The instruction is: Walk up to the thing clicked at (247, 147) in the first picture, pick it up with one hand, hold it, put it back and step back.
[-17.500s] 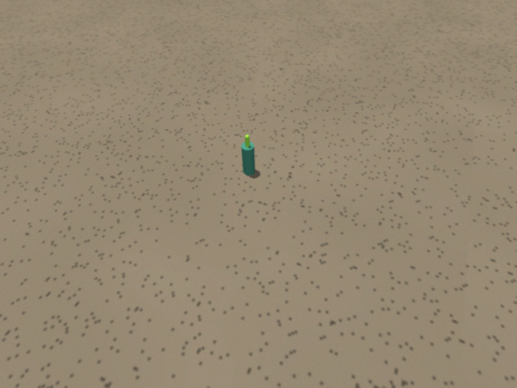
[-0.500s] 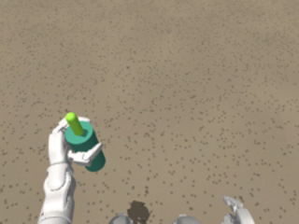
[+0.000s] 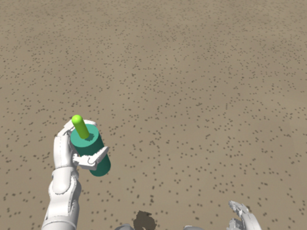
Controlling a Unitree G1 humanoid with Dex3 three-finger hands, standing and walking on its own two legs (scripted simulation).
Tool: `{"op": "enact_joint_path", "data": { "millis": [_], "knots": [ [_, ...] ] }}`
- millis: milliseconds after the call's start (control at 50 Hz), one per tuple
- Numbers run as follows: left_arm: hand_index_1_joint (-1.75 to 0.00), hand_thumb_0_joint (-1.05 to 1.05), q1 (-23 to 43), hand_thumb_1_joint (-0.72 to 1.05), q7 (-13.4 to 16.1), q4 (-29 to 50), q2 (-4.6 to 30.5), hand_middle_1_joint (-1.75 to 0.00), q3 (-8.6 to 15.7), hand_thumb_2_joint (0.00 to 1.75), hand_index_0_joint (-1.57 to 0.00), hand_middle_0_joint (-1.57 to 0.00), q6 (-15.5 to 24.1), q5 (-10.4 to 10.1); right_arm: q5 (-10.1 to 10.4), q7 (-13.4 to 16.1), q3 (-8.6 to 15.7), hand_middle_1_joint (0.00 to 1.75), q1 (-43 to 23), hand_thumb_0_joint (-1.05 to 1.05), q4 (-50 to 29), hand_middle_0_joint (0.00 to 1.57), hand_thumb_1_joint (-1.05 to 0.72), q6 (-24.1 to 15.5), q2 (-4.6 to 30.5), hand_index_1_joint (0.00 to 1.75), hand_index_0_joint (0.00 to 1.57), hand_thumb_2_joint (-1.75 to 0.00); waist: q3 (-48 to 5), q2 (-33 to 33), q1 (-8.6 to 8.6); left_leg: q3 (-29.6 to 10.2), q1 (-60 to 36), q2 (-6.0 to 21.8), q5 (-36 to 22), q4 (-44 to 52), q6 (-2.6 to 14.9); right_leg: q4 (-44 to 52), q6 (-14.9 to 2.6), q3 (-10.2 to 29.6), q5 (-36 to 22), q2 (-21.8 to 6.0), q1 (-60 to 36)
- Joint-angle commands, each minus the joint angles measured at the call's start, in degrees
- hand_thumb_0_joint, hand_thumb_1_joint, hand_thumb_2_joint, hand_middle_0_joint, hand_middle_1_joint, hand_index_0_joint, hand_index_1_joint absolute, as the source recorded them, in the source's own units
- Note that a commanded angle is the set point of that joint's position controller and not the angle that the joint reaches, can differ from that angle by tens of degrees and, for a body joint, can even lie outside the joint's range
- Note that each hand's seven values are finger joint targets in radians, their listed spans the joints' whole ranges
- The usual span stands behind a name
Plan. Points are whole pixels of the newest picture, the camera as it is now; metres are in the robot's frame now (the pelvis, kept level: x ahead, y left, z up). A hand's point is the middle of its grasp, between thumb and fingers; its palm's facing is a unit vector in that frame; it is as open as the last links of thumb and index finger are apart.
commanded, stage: hold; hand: left
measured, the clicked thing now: (90, 146) +0.33 +0.17 +0.03
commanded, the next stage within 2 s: none
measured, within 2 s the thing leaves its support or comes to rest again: neither
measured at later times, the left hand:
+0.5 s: hand (90, 146) +0.32 +0.17 +0.04, palm faces +0.17 -0.99 +0.00, open 9.4 cm
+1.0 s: hand (88, 146) +0.32 +0.17 +0.04, palm faces +0.17 -0.99 +0.00, open 9.4 cm
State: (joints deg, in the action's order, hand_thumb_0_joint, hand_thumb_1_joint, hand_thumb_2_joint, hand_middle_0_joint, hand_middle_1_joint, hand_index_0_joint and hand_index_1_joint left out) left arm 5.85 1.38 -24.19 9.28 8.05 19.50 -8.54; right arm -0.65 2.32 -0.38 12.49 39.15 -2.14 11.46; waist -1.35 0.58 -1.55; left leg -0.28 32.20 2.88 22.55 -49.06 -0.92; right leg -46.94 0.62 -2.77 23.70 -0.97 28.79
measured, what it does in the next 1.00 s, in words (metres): stands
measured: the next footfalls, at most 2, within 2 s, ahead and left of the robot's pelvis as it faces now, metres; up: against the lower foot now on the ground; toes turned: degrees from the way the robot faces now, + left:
none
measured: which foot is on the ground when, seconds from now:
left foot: down 0.00-1.00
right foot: down 0.00-1.00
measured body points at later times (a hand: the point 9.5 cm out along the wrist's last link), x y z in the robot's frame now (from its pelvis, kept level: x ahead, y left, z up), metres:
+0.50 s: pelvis +0.00 +0.00 +0.00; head +0.04 +0.01 +0.45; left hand +0.31 +0.22 +0.04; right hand +0.12 -0.24 -0.11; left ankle +0.02 +0.13 -0.70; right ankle +0.00 -0.13 -0.70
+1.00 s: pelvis +0.00 +0.00 +0.00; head +0.04 +0.01 +0.45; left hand +0.31 +0.23 +0.04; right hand +0.13 -0.24 -0.11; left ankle +0.02 +0.13 -0.70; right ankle +0.00 -0.13 -0.70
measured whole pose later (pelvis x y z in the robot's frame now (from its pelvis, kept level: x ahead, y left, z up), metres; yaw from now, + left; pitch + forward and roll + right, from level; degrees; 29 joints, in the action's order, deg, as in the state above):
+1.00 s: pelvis +0.00 +0.00 +0.00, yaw +0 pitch +5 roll -1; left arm 5.3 1.4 -24.9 9.2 7.7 20.5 -8.6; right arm -0.5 1.8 -0.1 12.9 39.6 -3.1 11.7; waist -1.1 0.6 -1.3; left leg -0.2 31.3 2.7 21.9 -47.9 -0.7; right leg -45.6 0.8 -2.7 23.0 -1.1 27.8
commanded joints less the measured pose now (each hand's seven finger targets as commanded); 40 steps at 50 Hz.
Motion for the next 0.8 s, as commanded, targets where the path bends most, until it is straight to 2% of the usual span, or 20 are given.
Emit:
{"op": "enact_joint_path", "data": {
  "millis": [0, 20, 80, 100, 140, 180, 220, 260, 280, 320, 380, 420, 480, 500, 540, 600, 640, 700, 740, 780],
  "knots": [
    [-1.38, 0.0, 22.29, 0.18, 0.19, 18.61, 7.63, -1.38, 2.99, 1.23, -1.27, -1.25, 7.14, -1.16, 0.21, 0.56, 2.63, 0.3, -1.33, 0.0, -6.5, 0.2, -0.9, -2.26, 7.69, 0.3, 0.2, -0.9, -18.25, 1.95, -0.41, 0.01, -11.34, -1.79, -13.74, 7.1, 0.81, 6.78, -0.7, 0.25, -17.37, 1.39, -5.27],
    [-1.39, 0.0, 23.85, 0.19, 0.09, 18.88, 6.69, -1.39, 1.76, 1.23, -1.27, -1.25, 7.3, -1.18, 0.21, 0.43, 2.62, 0.3, -1.36, 0.0, -6.46, 0.2, -0.9, -2.38, 7.69, 0.3, 0.2, -0.9, -17.64, 2.29, -0.62, -0.19, -11.54, -1.7, -12.98, 7.5, 0.71, 6.65, -0.81, 0.1, -16.29, 1.49, -4.69],
    [-1.38, 0.0, 24.29, 0.19, 0.25, 18.4, 8.87, -1.38, 4.17, 1.23, -1.27, -1.26, 7.81, -1.11, 0.26, 0.12, 2.73, 0.3, -2.13, 0.0, -6.71, 0.2, -0.9, -2.47, 7.78, 0.3, 0.2, -0.9, -17.61, 3.88, 0.5, -0.32, -11.32, -1.75, -11.51, 8.1, 0.43, 6.7, -1.07, -0.13, -14.18, 1.55, -4.27],
    [-1.39, 0.0, 23.06, 0.19, 0.21, 17.73, 8.04, -1.39, 3.75, 1.23, -1.28, -1.26, 8.0, -1.25, 0.23, 0.08, 2.76, 0.3, -2.0, 0.0, -6.95, 0.2, -0.9, -2.5, 7.84, 0.3, 0.2, -0.9, -17.86, 2.23, 0.29, -0.32, -11.18, -1.76, -10.91, 8.16, 0.59, 6.78, -0.98, -0.17, -13.84, 1.56, -4.75],
    [-1.4, 0.0, 23.75, 0.2, 0.05, 18.3, 7.79, -1.4, 3.18, 1.25, -1.28, -1.26, 8.32, -1.25, 0.13, -0.03, 2.63, 0.3, -1.95, 0.0, -7.01, 0.2, -0.9, -2.65, 7.72, 0.3, 0.2, -0.9, -18.47, 3.53, 0.07, -0.07, -11.77, -1.88, -12.0, 7.83, 0.54, 6.81, -0.95, 0.13, -15.04, 1.43, -4.69],
    [-1.39, 0.0, 23.19, 0.18, -0.01, 19.92, 8.52, -1.39, 3.97, 1.24, -1.27, -1.26, 8.61, -1.6, 0.29, -0.04, 2.6, 0.3, -1.68, 0.0, -7.07, 0.2, -0.9, -2.66, 7.78, 0.3, 0.2, -0.9, -20.09, 3.4, 0.58, -0.15, -12.42, -1.83, -12.95, 7.87, 0.52, 6.71, -1.01, 0.07, -15.75, 1.47, -6.07],
    [-1.4, 0.0, 23.28, 0.18, -0.1, 21.28, 8.0, -1.39, 2.77, 1.24, -1.28, -1.26, 8.58, -1.32, 0.15, -0.21, 2.58, 0.3, -1.95, 0.0, -7.45, 0.2, -0.9, -2.82, 7.65, 0.3, 0.2, -0.9, -20.49, 4.03, 0.17, -0.21, -12.53, -1.88, -12.78, 7.82, 0.47, 6.81, -0.99, 0.07, -15.63, 1.59, -5.62],
    [-1.39, 0.0, 21.84, 0.18, -0.08, 19.66, 7.64, -1.38, 2.93, 1.23, -1.27, -1.25, 8.17, -1.59, 0.4, 0.06, 2.52, 0.3, -1.33, 0.0, -7.06, 0.2, -0.9, -2.8, 7.72, 0.3, 0.2, -0.9, -19.45, 2.11, -0.04, -0.04, -12.36, -1.82, -13.32, 7.84, 0.72, 7.22, -0.79, 0.19, -16.52, 1.52, -6.14],
    [-1.39, 0.0, 24.04, 0.19, -0.08, 20.57, 7.37, -1.39, 2.43, 1.24, -1.27, -1.25, 8.36, -1.64, 0.38, 0.11, 2.43, 0.3, -1.53, 0.0, -6.87, 0.2, -0.9, -2.78, 7.63, 0.3, 0.2, -0.9, -18.87, 2.51, -0.23, 0.09, -11.84, -1.95, -12.55, 7.84, 0.74, 7.43, -0.8, 0.42, -16.14, 1.4, -5.87],
    [-1.39, 0.0, 24.01, 0.19, -0.19, 18.85, 7.59, -1.38, 3.12, 1.24, -1.27, -1.26, 8.21, -1.75, 0.32, 0.27, 2.33, 0.3, -1.6, 0.0, -6.7, 0.2, -0.9, -2.8, 7.55, 0.3, 0.2, -0.9, -18.0, 1.35, -0.62, 0.22, -11.12, -1.97, -12.02, 7.6, 0.99, 7.85, -0.57, 0.59, -16.08, 1.26, -5.44],
    [-1.39, 0.0, 23.41, 0.19, -0.19, 17.54, 7.11, -1.39, 2.41, 1.24, -1.27, -1.25, 8.33, -1.28, 0.14, 0.28, 2.55, 0.3, -1.61, 0.0, -6.4, 0.2, -0.9, -3.06, 7.76, 0.3, 0.2, -0.9, -17.01, 1.36, -0.59, 0.25, -11.02, -1.96, -12.05, 7.58, 1.05, 7.54, -0.54, 0.55, -16.25, 1.19, -4.49],
    [-1.38, 0.0, 23.99, 0.2, 0.03, 19.43, 7.91, -1.38, 3.16, 1.24, -1.26, -1.24, 8.9, -1.19, 0.07, 0.3, 2.56, 0.3, -1.59, 0.0, -6.44, 0.2, -0.9, -2.77, 7.55, 0.3, 0.2, -0.9, -19.31, 2.62, -0.07, 0.39, -11.97, -2.22, -12.83, 7.34, 0.95, 7.65, -0.61, 0.66, -16.92, 0.97, -5.77],
    [-1.39, 0.0, 22.29, 0.18, 0.1, 20.17, 8.57, -1.39, 3.77, 1.24, -1.27, -1.25, 8.95, -1.1, 0.1, 0.09, 2.37, 0.3, -2.28, 0.0, -6.98, 0.2, -0.9, -2.79, 7.38, 0.3, 0.2, -0.9, -19.63, 3.5, 0.73, 0.48, -11.62, -2.34, -12.4, 7.5, 0.77, 7.72, -0.77, 0.62, -16.12, 1.08, -6.15],
    [-1.38, 0.0, 22.63, 0.19, 0.2, 20.11, 8.03, -1.38, 3.19, 1.24, -1.26, -1.25, 8.73, -1.07, 0.14, 0.28, 2.45, 0.3, -1.75, 0.0, -6.88, 0.2, -0.9, -2.74, 7.43, 0.3, 0.2, -0.9, -20.3, 2.54, -0.01, 0.59, -12.39, -2.39, -13.33, 7.34, 0.94, 7.96, -0.51, 0.81, -17.54, 0.99, -6.89],
    [-1.39, 0.0, 24.76, 0.19, 0.52, 21.87, 8.11, -1.38, 2.92, 1.24, -1.26, -1.25, 8.79, -1.05, 0.2, 0.18, 2.44, 0.3, -2.33, 0.0, -6.76, 0.2, -0.9, -2.97, 7.46, 0.3, 0.2, -0.9, -18.59, 3.62, -0.13, 0.1, -12.18, -2.08, -11.92, 8.29, 0.68, 7.54, -0.86, 0.37, -15.59, 1.35, -5.71],
    [-1.38, 0.0, 21.49, 0.18, 0.75, 18.7, 7.25, -1.37, 3.12, 1.22, -1.26, -1.24, 8.17, -1.04, 0.36, 0.25, 2.62, 0.3, -2.35, 0.0, -6.83, 0.2, -0.9, -3.0, 7.71, 0.3, 0.2, -0.9, -17.31, 2.4, 0.27, -0.22, -11.74, -1.81, -11.55, 8.71, 0.61, 7.42, -0.95, -0.09, -14.6, 1.58, -5.12],
    [-1.38, 0.0, 22.61, 0.19, 0.7, 17.72, 7.27, -1.38, 3.33, 1.24, -1.25, -1.24, 8.42, -1.14, 0.18, 0.25, 2.58, 0.3, -1.81, 0.0, -6.47, 0.2, -0.9, -2.8, 7.57, 0.3, 0.2, -0.9, -17.56, 1.83, -0.36, -0.17, -11.5, -1.86, -12.07, 8.15, 0.82, 7.56, -0.73, 0.06, -15.4, 1.48, -5.04],
    [-1.38, 0.0, 23.53, 0.22, 0.23, 17.25, 7.87, -1.38, 3.08, 1.24, -1.26, -1.25, 8.55, -0.91, 0.2, 0.18, 2.67, 0.3, -1.99, 0.0, -6.48, 0.2, -0.9, -2.84, 7.77, 0.3, 0.2, -0.9, -16.93, 2.9, -0.37, 0.13, -11.35, -1.92, -12.45, 7.91, 0.81, 7.54, -0.71, 0.36, -16.0, 1.31, -4.24],
    [-1.39, 0.0, 24.07, 0.23, 0.17, 18.86, 9.08, -1.39, 4.29, 1.26, -1.26, -1.24, 8.99, -1.01, 0.17, 0.3, 2.61, 0.3, -2.0, 0.0, -6.69, 0.2, -0.89, -2.68, 7.63, 0.3, 0.2, -0.9, -18.77, 2.43, 0.06, 0.5, -11.46, -2.24, -12.63, 7.48, 0.99, 7.95, -0.57, 0.75, -16.7, 1.02, -5.83],
    [-1.4, 0.0, 22.54, 0.21, -0.32, 18.3, 7.31, -1.4, 2.67, 1.26, -1.27, -1.26, 8.95, -1.34, 0.14, 0.17, 2.54, 0.3, -2.25, 0.0, -6.74, 0.2, -0.9, -3.06, 7.49, 0.3, 0.2, -0.9, -18.27, 2.75, -0.22, 0.3, -11.54, -2.21, -11.51, 7.7, 0.91, 7.79, -0.64, 0.6, -15.38, 1.19, -5.17]
  ]
}}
